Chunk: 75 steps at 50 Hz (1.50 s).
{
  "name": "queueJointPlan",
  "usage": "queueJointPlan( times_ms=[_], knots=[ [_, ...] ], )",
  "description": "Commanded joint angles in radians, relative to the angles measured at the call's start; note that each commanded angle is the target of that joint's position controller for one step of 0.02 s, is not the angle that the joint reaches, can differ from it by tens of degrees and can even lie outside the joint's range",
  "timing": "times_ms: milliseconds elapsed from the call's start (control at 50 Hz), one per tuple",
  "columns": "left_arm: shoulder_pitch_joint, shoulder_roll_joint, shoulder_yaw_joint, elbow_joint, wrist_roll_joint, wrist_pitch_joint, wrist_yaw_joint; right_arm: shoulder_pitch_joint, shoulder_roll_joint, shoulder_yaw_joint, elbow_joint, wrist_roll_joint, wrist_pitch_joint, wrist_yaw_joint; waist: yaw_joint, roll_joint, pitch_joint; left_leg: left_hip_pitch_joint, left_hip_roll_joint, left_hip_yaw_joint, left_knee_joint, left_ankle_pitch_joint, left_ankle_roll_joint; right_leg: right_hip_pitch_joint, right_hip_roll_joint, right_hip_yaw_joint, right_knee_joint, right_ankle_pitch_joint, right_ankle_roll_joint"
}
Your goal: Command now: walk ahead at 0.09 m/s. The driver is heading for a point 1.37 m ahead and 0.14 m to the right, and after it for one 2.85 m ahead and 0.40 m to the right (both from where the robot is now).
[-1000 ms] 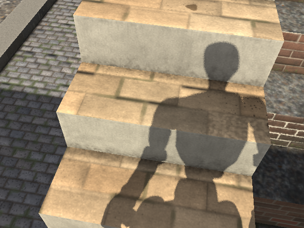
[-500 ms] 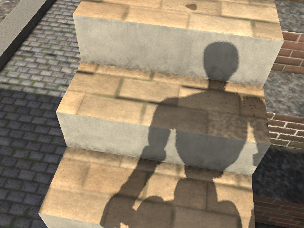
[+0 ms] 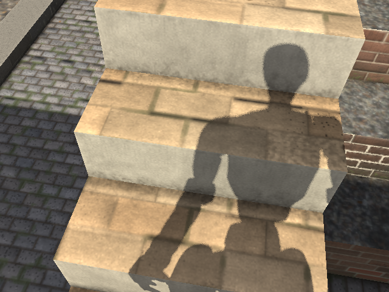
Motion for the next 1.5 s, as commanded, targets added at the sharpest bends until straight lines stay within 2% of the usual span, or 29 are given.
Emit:
queueJointPlan(
  times_ms=[20, 40, 80, 100, 180, 200, 340, 380, 440, 480, 520, 540, 640, 740, 760, 780, 840, 880, 960, 1000, 1080, 1120, 1140, 1200, 1220, 1240, 1340, 1440, 1500],
  knots=[
    [0.053, 0.084, 0.016, -0.020, 0.001, 0.000, 0.003, 0.033, -0.138, -0.025, -0.027, -0.002, 0.005, -0.005, -0.001, 0.006, -0.058, 0.069, 0.105, -0.049, 0.046, 0.422, 0.096, -0.050, -0.133, 0.051, 0.004, 0.381, -0.017],
    [0.067, 0.090, 0.021, -0.018, 0.002, 0.000, 0.007, 0.048, -0.138, -0.024, -0.021, -0.002, 0.003, -0.004, 0.005, 0.034, -0.053, 0.050, 0.109, -0.049, 0.047, 0.432, 0.097, -0.038, -0.140, 0.060, 0.000, 0.359, -0.019],
    [0.070, 0.087, 0.022, -0.014, 0.004, 0.003, 0.008, 0.053, -0.133, -0.025, -0.023, -0.002, 0.004, -0.003, 0.003, 0.021, -0.046, 0.041, 0.108, -0.050, 0.045, 0.408, 0.098, -0.044, -0.137, 0.061, -0.001, 0.336, -0.019],
    [0.066, 0.106, 0.029, -0.013, 0.002, 0.002, 0.008, 0.051, -0.131, -0.027, -0.026, 0.000, 0.008, -0.002, 0.004, 0.033, -0.042, 0.040, 0.107, -0.054, 0.039, 0.413, 0.101, -0.054, -0.138, 0.064, -0.001, 0.323, -0.022],
    [0.068, 0.093, 0.033, -0.006, 0.001, 0.009, 0.010, 0.060, -0.131, -0.034, -0.028, -0.002, 0.014, 0.001, 0.006, 0.014, -0.036, 0.023, 0.101, -0.054, 0.043, 0.362, 0.108, -0.070, -0.134, 0.069, -0.005, 0.252, -0.024],
    [0.069, 0.106, 0.038, -0.017, 0.008, 0.006, 0.011, 0.052, -0.133, -0.032, -0.038, -0.002, 0.001, 0.002, 0.010, 0.028, -0.044, 0.019, 0.103, -0.052, 0.042, 0.354, 0.112, -0.080, -0.136, 0.071, -0.011, 0.213, -0.025],
    [0.065, 0.098, 0.047, -0.016, 0.008, 0.018, 0.011, 0.077, -0.125, -0.036, -0.036, -0.005, -0.001, 0.003, 0.007, 0.007, 0.004, -0.025, 0.091, -0.052, 0.036, 0.231, 0.121, -0.131, -0.128, 0.080, -0.033, 0.054, -0.031],
    [0.060, 0.099, 0.048, -0.019, 0.004, 0.020, 0.014, 0.075, -0.123, -0.036, -0.041, 0.000, -0.002, 0.003, 0.006, 0.008, 0.010, -0.035, 0.086, -0.048, 0.039, 0.192, 0.120, -0.150, -0.125, 0.078, -0.034, 0.003, -0.033],
    [0.048, 0.056, 0.030, -0.004, 0.010, 0.014, 0.010, 0.116, -0.076, -0.022, -0.005, -0.002, -0.003, 0.012, -0.007, -0.015, 0.031, -0.001, 0.069, -0.053, -0.016, 0.022, 0.109, -0.199, -0.129, 0.098, -0.111, -0.147, -0.030],
    [0.041, 0.062, 0.025, 0.004, 0.006, 0.007, 0.010, 0.117, -0.075, -0.018, 0.006, -0.004, -0.012, 0.016, -0.009, -0.004, 0.042, 0.003, 0.063, -0.055, -0.030, 0.004, 0.110, -0.202, -0.127, 0.099, -0.124, -0.155, -0.029],
    [0.037, 0.072, 0.024, 0.009, 0.001, 0.003, 0.011, 0.111, -0.074, -0.014, 0.012, 0.002, -0.023, 0.019, -0.005, 0.011, 0.038, 0.002, 0.060, -0.058, -0.036, 0.000, 0.113, -0.188, -0.123, 0.096, -0.120, -0.144, -0.034],
    [0.040, 0.056, 0.017, 0.009, 0.002, 0.004, 0.013, 0.108, -0.079, -0.010, 0.014, 0.004, -0.031, 0.019, -0.003, 0.008, 0.034, -0.008, 0.060, -0.060, -0.036, -0.011, 0.112, -0.175, -0.119, 0.092, -0.115, -0.140, -0.034],
    [0.040, 0.056, 0.012, 0.014, -0.004, 0.000, 0.020, 0.101, -0.068, 0.002, 0.016, 0.014, -0.054, 0.017, 0.006, 0.042, 0.043, -0.023, 0.057, -0.070, -0.042, -0.009, 0.120, -0.165, -0.109, 0.074, -0.086, -0.088, -0.042],
    [0.054, 0.037, 0.007, 0.032, -0.002, -0.005, 0.019, 0.110, -0.056, 0.005, 0.011, 0.014, -0.064, 0.012, 0.010, 0.052, 0.029, 0.010, 0.056, -0.081, -0.051, 0.039, 0.133, -0.139, -0.106, 0.066, -0.073, -0.017, -0.049],
    [0.036, 0.033, 0.001, 0.025, -0.008, -0.008, 0.020, 0.089, -0.043, 0.009, -0.002, 0.002, -0.064, 0.011, 0.008, 0.043, 0.031, 0.011, 0.061, -0.083, -0.045, 0.060, 0.134, -0.129, -0.103, 0.072, -0.077, 0.018, -0.051],
    [0.030, 0.022, -0.004, 0.022, -0.007, -0.014, 0.020, 0.081, -0.045, 0.009, -0.010, 0.003, -0.065, 0.011, 0.006, 0.034, 0.018, 0.022, 0.065, -0.087, -0.049, 0.085, 0.136, -0.119, -0.107, 0.071, -0.077, 0.035, -0.050],
    [0.031, 0.036, -0.005, 0.025, -0.006, -0.024, 0.019, 0.079, -0.055, 0.006, -0.018, 0.004, -0.069, 0.011, 0.006, 0.037, 0.001, 0.051, 0.069, -0.086, -0.047, 0.141, 0.137, -0.094, -0.111, 0.073, -0.079, 0.070, -0.049],
    [0.037, 0.021, -0.013, 0.033, -0.008, -0.026, 0.018, 0.083, -0.055, 0.005, -0.024, -0.003, -0.058, 0.008, 0.004, 0.022, 0.004, 0.070, 0.076, -0.087, -0.043, 0.222, 0.141, -0.079, -0.116, 0.076, -0.077, 0.119, -0.046],
    [0.045, 0.038, -0.011, 0.026, 0.000, -0.030, 0.024, 0.070, -0.065, -0.004, -0.039, -0.001, -0.063, 0.007, 0.012, 0.028, -0.031, 0.129, 0.086, -0.082, -0.035, 0.378, 0.130, -0.046, -0.119, 0.071, -0.080, 0.236, -0.041],
    [0.038, 0.035, -0.015, 0.019, -0.004, -0.031, 0.021, 0.059, -0.070, -0.008, -0.049, -0.003, -0.059, 0.004, 0.006, -0.001, -0.061, 0.168, 0.093, -0.083, -0.030, 0.437, 0.127, -0.038, -0.120, 0.064, -0.069, 0.317, -0.033],
    [0.037, 0.046, -0.012, 0.002, -0.005, -0.035, 0.019, 0.041, -0.079, -0.013, -0.057, -0.003, -0.057, 0.002, 0.011, 0.016, -0.077, 0.186, 0.096, -0.074, -0.020, 0.505, 0.121, -0.013, -0.126, 0.066, -0.065, 0.404, -0.029],
    [0.019, 0.054, -0.014, -0.018, -0.007, -0.040, 0.016, 0.020, -0.098, -0.018, -0.063, 0.001, -0.049, 0.003, 0.009, -0.005, -0.079, 0.173, 0.101, -0.069, -0.009, 0.521, 0.119, 0.004, -0.130, 0.062, -0.059, 0.450, -0.026],
    [0.007, 0.047, -0.016, -0.025, 0.000, -0.044, 0.014, 0.013, -0.102, -0.020, -0.065, -0.004, -0.048, 0.004, 0.009, -0.009, -0.055, 0.157, 0.095, -0.062, -0.003, 0.523, 0.126, -0.001, -0.131, 0.062, -0.059, 0.490, -0.028],
    [0.019, 0.065, -0.014, -0.031, -0.011, -0.045, 0.010, 0.005, -0.095, -0.016, -0.070, -0.011, -0.044, 0.006, 0.007, -0.012, -0.096, 0.144, 0.090, -0.056, 0.010, 0.506, 0.129, 0.058, -0.138, 0.070, -0.047, 0.565, -0.025],
    [0.026, 0.067, -0.011, -0.031, -0.002, -0.045, 0.010, 0.017, -0.102, -0.018, -0.061, 0.005, -0.046, 0.006, 0.009, -0.004, -0.088, 0.133, 0.081, -0.049, 0.004, 0.485, 0.127, 0.055, -0.143, 0.057, -0.038, 0.562, -0.022],
    [0.022, 0.071, -0.010, -0.035, -0.001, -0.045, 0.009, 0.010, -0.102, -0.016, -0.062, 0.007, -0.047, 0.007, 0.010, -0.003, -0.086, 0.132, 0.081, -0.049, 0.005, 0.490, 0.125, 0.051, -0.141, 0.058, -0.036, 0.563, -0.021],
    [0.005, 0.073, -0.009, -0.056, -0.002, -0.041, 0.006, -0.016, -0.113, -0.011, -0.070, 0.002, -0.049, 0.012, 0.007, -0.016, -0.102, 0.125, 0.079, -0.045, 0.023, 0.495, 0.116, 0.068, -0.141, 0.051, -0.026, 0.613, -0.014],
    [-0.007, 0.096, 0.000, -0.071, -0.006, -0.038, 0.006, -0.027, -0.128, -0.005, -0.071, 0.005, -0.047, 0.013, 0.010, 0.010, -0.106, 0.097, 0.067, -0.038, 0.041, 0.505, 0.109, 0.094, -0.146, 0.047, -0.021, 0.653, -0.007],
    [-0.012, 0.088, -0.004, -0.073, -0.004, -0.033, 0.007, -0.031, -0.123, 0.000, -0.076, 0.002, -0.047, 0.013, 0.005, -0.011, -0.108, 0.092, 0.070, -0.046, 0.034, 0.489, 0.111, 0.094, -0.144, 0.043, -0.016, 0.635, -0.003]
  ],
)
